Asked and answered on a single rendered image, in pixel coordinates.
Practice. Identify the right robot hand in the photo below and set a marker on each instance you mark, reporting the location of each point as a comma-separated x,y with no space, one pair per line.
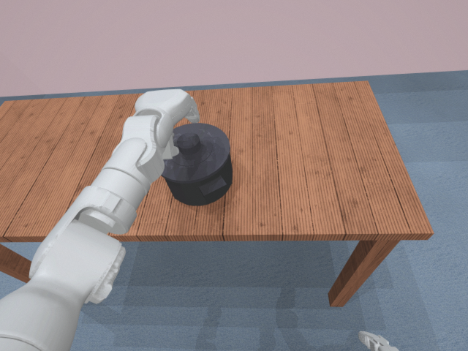
375,343

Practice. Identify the knob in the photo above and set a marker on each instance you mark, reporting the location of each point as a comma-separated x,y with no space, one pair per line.
189,143

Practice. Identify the left robot forearm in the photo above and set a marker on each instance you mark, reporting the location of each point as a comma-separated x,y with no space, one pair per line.
109,204

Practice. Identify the pot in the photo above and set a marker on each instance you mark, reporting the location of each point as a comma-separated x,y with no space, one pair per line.
206,191

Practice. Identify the left robot hand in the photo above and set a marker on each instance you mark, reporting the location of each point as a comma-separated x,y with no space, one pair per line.
177,104

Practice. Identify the table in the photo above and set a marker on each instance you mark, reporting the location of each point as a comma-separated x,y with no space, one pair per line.
311,162

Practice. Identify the robot left upper arm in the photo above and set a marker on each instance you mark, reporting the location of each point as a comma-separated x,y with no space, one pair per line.
43,314

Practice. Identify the lid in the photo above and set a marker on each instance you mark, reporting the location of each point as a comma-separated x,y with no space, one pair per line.
209,160

